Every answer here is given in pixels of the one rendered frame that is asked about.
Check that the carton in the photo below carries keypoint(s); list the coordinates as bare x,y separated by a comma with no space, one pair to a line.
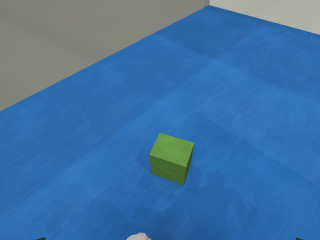
170,158

